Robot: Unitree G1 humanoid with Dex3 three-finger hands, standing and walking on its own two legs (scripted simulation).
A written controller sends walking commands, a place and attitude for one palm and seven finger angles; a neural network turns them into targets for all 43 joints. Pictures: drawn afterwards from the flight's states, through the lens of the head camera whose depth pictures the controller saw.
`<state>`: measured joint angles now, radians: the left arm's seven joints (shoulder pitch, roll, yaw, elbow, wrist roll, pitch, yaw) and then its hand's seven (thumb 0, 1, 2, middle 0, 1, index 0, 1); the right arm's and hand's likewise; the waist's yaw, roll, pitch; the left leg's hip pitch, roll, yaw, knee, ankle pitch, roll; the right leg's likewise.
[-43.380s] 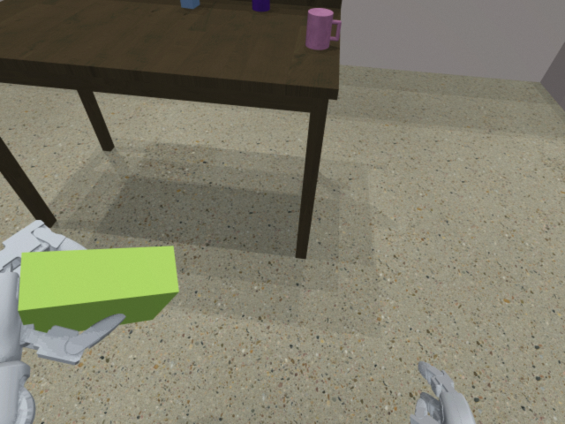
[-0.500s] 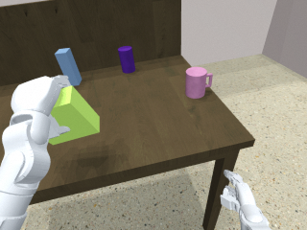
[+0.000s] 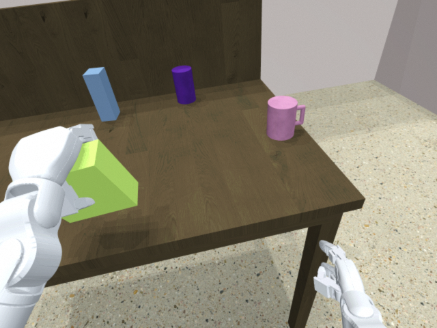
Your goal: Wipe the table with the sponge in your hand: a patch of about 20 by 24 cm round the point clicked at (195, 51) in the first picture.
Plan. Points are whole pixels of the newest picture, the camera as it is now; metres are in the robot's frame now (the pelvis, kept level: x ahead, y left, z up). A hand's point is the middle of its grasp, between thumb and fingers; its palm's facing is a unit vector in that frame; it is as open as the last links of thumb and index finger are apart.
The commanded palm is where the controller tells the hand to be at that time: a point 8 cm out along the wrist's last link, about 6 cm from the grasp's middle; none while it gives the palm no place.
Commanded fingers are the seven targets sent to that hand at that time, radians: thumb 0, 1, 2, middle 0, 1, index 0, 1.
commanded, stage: bring the sponge back beside the body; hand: left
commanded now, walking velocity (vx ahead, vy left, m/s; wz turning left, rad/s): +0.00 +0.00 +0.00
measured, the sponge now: (91, 191) +0.25 +0.28 +0.17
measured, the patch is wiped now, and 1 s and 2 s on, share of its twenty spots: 0.95 0.95 0.95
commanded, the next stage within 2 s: step back with the hand held close in 0.96 s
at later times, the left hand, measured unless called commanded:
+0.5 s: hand (58, 192) +0.20 +0.28 +0.22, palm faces +0.32 -0.12 -0.94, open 9.5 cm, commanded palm +0.14 +0.28 +0.29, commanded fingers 0.00 0.10 1.30 -1.20 -1.60 -1.20 -1.60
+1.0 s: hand (46, 202) +0.18 +0.29 +0.22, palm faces +0.35 -0.13 -0.93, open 9.5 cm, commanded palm +0.12 +0.28 +0.29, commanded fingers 0.00 0.10 1.30 -1.20 -1.60 -1.20 -1.60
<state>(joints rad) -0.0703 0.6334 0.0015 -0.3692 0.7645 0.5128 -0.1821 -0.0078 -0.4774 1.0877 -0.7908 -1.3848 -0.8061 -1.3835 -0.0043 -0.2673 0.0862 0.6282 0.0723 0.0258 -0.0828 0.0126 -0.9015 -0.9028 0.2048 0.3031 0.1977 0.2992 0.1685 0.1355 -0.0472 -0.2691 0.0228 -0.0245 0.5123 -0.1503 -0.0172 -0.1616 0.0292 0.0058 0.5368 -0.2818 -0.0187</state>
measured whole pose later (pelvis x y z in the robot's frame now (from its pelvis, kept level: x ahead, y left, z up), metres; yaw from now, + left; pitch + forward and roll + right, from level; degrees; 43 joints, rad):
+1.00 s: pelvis -0.02 +0.01 +0.00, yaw -1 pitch -9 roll -1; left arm 0.10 0.64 0.06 -0.51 0.71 0.47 -0.12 -0.01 -0.48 1.09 -0.79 -1.38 -0.81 -1.38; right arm -0.01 -0.24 0.09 0.62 0.06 0.01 -0.09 0.01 -0.90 -0.90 0.21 0.30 0.20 0.30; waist 0.18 0.13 -0.02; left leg -0.25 0.02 -0.02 0.54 -0.14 -0.01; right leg -0.15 0.03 0.02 0.56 -0.27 -0.01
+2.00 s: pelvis -0.11 +0.01 -0.03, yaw -1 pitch -2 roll -1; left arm 0.12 0.42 0.52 -0.58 -0.05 -0.19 0.16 -0.01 -0.48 1.09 -0.79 -1.39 -0.81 -1.38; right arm 0.17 -0.22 0.04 0.55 0.03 -0.13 -0.06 0.01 -0.90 -0.90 0.21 0.30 0.20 0.30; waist 0.02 0.01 0.01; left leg -0.49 0.04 0.01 0.80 -0.31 0.01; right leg -0.51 0.01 -0.03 0.73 -0.22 0.00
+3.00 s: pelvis -0.33 -0.05 -0.02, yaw +1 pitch -1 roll -1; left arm 0.23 0.39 0.45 -0.58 -0.05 -0.16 0.14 -0.01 -0.48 1.08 -0.79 -1.39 -0.81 -1.39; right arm 0.26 -0.22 0.01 0.67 0.02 -0.07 -0.04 0.01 -0.90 -0.90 0.21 0.30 0.20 0.30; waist -0.01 0.02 -0.04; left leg -0.40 0.03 -0.03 0.94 -0.46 0.02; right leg -0.39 0.04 -0.05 0.68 -0.27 -0.05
